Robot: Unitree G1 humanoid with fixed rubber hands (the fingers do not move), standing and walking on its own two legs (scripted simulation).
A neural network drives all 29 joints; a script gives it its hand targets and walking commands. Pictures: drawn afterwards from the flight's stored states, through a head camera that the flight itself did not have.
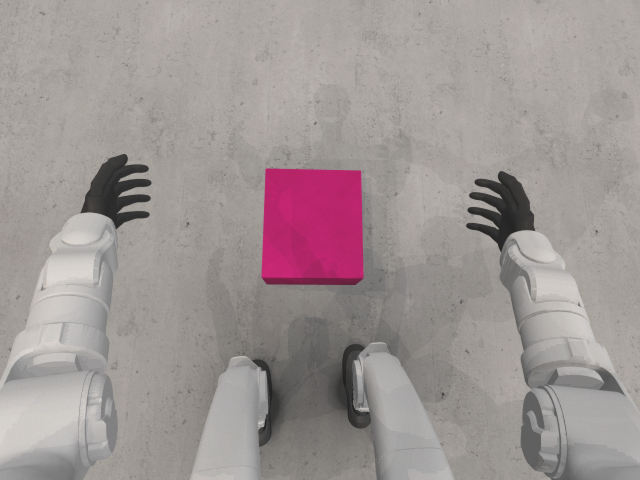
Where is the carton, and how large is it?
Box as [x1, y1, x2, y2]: [262, 168, 363, 284]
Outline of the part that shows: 266,168 262,251 262,278 265,282 293,284 355,284 363,277 360,171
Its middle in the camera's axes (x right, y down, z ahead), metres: -0.02 -0.02 +1.03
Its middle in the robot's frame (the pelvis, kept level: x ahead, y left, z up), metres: +0.53 -0.03 -0.61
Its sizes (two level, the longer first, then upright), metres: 0.280 0.246 0.146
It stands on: the floor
